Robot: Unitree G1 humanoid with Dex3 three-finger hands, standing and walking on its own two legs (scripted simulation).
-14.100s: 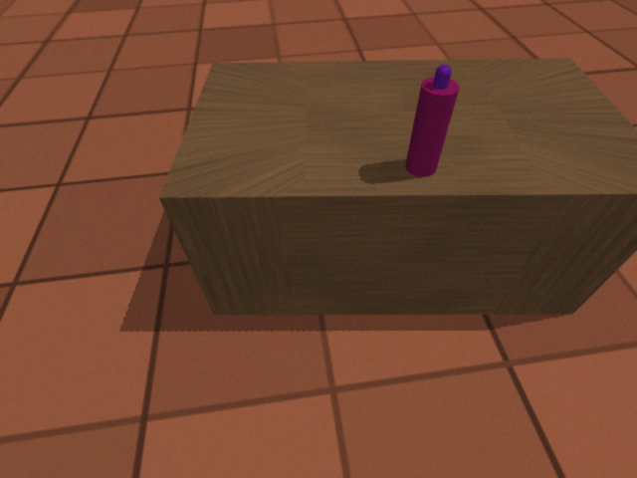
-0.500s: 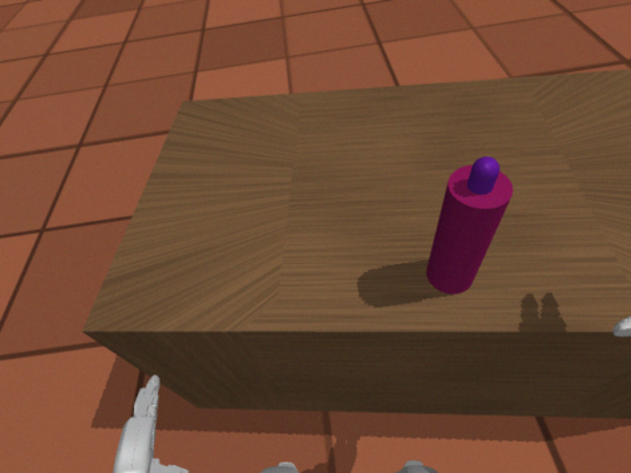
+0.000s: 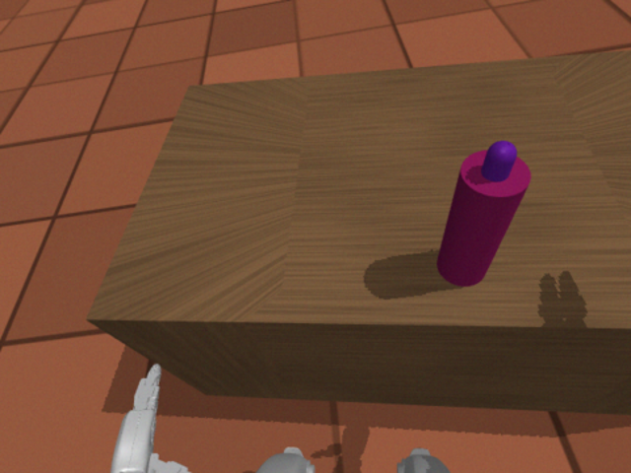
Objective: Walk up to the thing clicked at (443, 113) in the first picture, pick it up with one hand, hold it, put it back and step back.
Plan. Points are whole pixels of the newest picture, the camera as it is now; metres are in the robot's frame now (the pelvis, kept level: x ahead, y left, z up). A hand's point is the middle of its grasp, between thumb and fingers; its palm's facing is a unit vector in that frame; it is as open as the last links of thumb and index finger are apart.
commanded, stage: go down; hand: right
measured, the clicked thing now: (478, 217) +0.46 -0.18 +0.01
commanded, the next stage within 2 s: approach in 1.54 s
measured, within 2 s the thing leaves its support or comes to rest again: neither
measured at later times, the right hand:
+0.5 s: hand out of the picture +0.38 -0.38 +0.07, palm faces +0.20 +0.98 +0.02, open 17.5 cm
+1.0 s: hand out of the picture +0.37 -0.38 +0.06, palm faces +0.20 +0.98 +0.02, open 17.6 cm
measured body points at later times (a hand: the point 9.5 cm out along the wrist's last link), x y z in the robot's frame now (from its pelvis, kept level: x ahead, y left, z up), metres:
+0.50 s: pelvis +0.00 +0.00 -0.01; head +0.09 -0.05 +0.43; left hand +0.16 +0.27 -0.04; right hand +0.36 -0.43 +0.07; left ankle +0.02 +0.15 -0.69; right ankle +0.02 -0.11 -0.69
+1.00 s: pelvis +0.00 +0.00 -0.01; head +0.09 -0.05 +0.42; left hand +0.16 +0.26 -0.04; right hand +0.35 -0.43 +0.06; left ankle +0.02 +0.15 -0.69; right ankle +0.02 -0.11 -0.69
